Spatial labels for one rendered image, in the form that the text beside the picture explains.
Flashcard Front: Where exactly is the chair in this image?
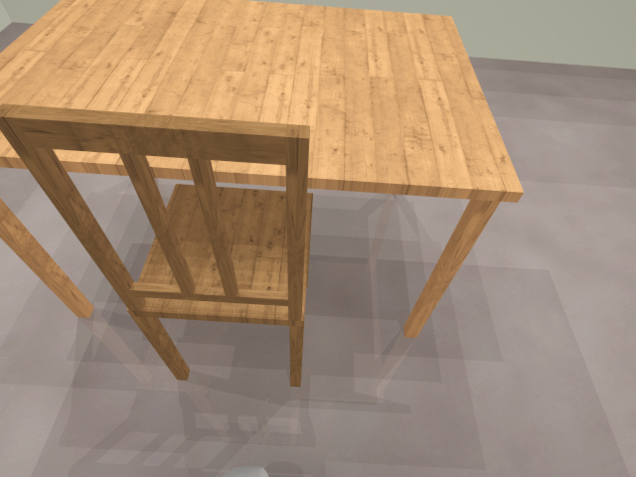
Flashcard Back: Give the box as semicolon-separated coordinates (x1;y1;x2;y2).
0;103;313;387

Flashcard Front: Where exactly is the table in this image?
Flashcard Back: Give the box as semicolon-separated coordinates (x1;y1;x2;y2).
0;0;524;338

